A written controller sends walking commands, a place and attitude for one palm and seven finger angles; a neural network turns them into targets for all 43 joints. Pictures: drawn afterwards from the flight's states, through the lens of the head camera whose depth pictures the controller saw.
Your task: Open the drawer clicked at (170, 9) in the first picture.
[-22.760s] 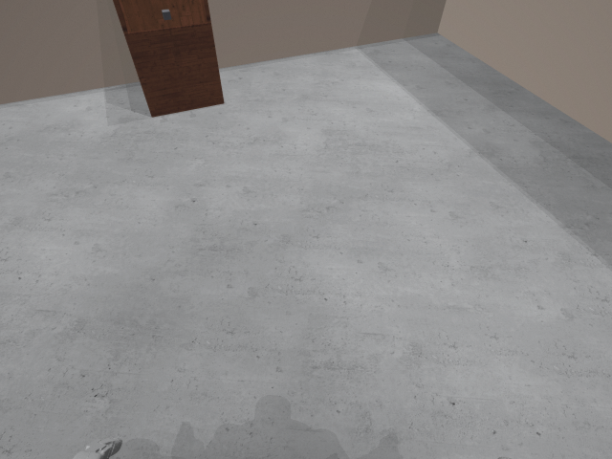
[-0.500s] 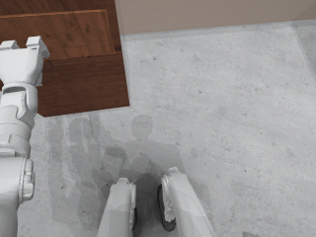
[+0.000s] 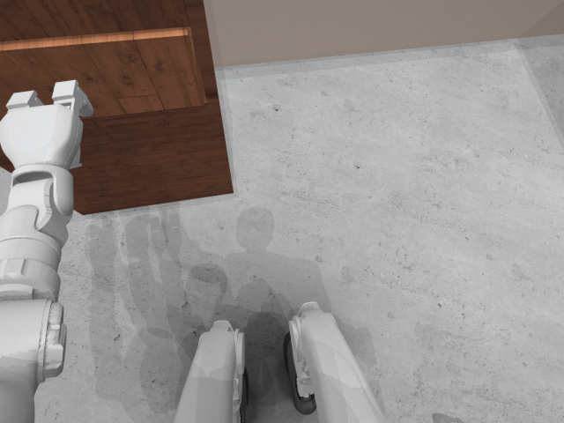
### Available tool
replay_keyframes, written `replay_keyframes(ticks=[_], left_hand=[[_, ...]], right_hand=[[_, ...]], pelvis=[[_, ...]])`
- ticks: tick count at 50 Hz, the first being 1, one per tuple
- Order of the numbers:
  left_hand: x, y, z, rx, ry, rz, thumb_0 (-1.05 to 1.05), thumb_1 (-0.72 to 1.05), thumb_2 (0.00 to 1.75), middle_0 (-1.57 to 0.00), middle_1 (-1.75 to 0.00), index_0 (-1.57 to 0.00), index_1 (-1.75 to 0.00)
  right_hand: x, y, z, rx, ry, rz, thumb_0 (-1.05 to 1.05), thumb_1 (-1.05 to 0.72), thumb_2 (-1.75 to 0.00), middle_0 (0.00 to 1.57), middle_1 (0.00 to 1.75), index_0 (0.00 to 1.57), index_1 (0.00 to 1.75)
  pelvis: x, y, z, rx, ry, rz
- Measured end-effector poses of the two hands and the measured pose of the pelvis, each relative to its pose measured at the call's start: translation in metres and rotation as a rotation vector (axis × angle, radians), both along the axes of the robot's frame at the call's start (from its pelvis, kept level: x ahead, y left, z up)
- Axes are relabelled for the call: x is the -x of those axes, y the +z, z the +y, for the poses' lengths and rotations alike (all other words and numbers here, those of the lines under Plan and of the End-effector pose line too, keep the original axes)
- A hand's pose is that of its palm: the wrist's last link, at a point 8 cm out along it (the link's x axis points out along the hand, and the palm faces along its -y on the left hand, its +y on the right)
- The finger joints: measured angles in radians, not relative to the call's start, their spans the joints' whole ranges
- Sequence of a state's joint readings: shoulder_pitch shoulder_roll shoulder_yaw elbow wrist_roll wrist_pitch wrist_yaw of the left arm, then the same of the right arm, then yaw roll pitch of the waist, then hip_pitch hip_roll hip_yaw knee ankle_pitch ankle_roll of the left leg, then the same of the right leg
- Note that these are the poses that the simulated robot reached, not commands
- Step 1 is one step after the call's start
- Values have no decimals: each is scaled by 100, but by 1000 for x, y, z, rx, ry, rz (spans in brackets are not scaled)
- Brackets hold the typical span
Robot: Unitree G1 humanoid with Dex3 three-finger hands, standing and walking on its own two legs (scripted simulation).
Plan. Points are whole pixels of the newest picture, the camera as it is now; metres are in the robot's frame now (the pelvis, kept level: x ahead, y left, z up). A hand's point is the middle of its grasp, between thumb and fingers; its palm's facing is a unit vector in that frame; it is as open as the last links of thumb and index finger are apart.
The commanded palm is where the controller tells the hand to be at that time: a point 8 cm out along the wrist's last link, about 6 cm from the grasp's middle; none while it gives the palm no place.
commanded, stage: pull the drawer open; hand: left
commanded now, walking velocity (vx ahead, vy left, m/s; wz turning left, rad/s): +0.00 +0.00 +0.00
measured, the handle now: (60, 111) +0.55 +0.29 -0.04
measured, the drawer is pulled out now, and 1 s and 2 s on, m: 0.01 0.08 0.16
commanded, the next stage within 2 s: none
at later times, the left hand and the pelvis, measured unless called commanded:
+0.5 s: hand (68, 174) +0.46 +0.28 -0.06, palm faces -0.03 -0.05 -1.00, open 7.0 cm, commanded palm +0.43 +0.28 +0.00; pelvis +0.02 +0.00 +0.02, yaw +1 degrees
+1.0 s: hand (69, 199) +0.42 +0.27 -0.06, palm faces -0.02 -0.06 -1.00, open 6.9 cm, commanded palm +0.39 +0.28 +0.00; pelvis +0.02 +0.00 +0.02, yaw +1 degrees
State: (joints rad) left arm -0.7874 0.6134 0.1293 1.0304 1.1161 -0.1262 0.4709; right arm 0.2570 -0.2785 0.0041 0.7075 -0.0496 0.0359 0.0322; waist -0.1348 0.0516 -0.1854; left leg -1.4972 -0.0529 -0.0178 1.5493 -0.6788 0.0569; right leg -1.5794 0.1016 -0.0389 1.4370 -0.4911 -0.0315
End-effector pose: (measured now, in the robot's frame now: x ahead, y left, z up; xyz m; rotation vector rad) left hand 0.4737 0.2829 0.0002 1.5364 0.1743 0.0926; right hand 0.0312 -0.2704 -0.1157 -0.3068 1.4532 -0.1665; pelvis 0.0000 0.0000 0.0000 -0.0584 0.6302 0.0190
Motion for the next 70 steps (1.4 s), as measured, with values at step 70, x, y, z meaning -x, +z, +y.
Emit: replay_keyframes(ticks=[70], left_hand=[[108, -1, -15, 5, 3, -31, 3, 60, 75, -40, -135, -27, -135]], right_hand=[[-78, 0, 1, -52, 69, -165, 0, -91, -90, 20, 30, 20, 29]], pelvis=[[-6, 19, -9, -42, -1, -80]])
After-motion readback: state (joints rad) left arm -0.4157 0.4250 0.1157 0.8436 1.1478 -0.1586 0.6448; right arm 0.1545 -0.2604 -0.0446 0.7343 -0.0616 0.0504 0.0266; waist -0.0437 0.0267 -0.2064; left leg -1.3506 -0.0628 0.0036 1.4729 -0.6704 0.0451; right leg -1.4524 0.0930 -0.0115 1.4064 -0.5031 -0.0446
